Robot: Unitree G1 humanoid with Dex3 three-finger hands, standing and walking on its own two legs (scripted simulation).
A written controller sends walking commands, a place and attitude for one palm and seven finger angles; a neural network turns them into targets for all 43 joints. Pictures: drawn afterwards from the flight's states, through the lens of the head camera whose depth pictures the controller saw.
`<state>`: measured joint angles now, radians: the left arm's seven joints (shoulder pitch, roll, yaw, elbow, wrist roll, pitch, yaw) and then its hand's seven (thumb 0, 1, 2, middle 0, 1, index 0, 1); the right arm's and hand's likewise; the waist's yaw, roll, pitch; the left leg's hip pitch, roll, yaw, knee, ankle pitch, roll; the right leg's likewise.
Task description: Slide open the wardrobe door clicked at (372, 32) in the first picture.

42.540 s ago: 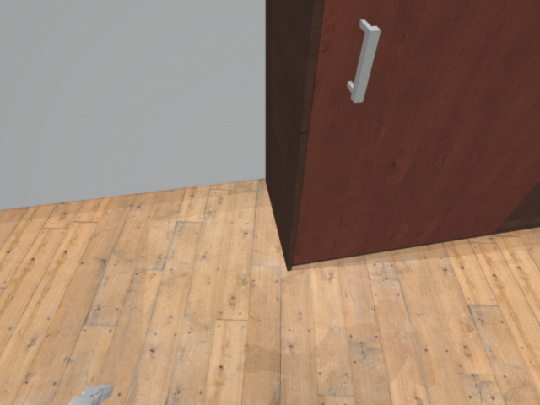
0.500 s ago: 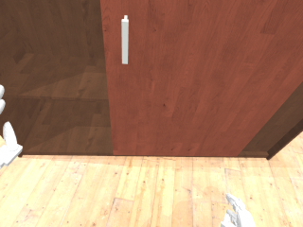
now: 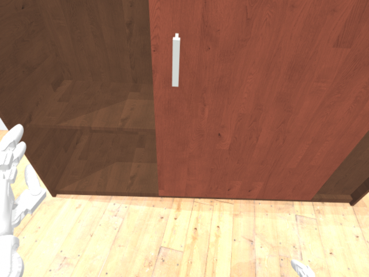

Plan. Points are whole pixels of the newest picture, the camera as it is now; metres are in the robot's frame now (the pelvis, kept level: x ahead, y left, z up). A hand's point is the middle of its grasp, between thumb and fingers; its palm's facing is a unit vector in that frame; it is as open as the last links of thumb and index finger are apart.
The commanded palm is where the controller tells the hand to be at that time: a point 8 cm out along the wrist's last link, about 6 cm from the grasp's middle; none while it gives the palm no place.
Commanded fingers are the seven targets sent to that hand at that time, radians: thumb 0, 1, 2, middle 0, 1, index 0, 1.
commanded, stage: stop stepping back and stand still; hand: left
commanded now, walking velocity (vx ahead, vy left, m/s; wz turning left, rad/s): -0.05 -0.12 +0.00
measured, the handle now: (176, 60) +0.72 +0.08 +0.16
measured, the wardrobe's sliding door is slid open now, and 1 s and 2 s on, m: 0.63 0.63 0.63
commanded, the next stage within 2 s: let the arm hang, fingers relaxed in 0.20 s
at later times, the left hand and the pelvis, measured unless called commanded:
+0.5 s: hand (83, 260) +0.19 +0.25 -0.11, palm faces +0.06 -0.94 -0.32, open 7.4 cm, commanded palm none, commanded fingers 0.00 0.90 0.90 -0.20 -0.30 -0.20 -0.30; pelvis +0.04 +0.03 -0.01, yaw +2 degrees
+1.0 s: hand out of the picture +0.05 +0.22 -0.16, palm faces +0.05 -0.98 -0.21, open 7.3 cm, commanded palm none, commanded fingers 0.00 0.90 0.90 -0.20 -0.30 -0.20 -0.30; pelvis +0.03 +0.04 +0.01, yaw +2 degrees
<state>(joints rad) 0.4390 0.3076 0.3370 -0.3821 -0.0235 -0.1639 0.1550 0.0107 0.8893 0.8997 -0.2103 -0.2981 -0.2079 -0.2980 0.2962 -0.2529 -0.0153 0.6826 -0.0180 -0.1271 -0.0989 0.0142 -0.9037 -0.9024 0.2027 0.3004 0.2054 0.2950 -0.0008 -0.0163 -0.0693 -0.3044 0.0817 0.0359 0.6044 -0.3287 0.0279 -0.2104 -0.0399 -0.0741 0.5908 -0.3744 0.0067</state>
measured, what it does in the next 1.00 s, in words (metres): stands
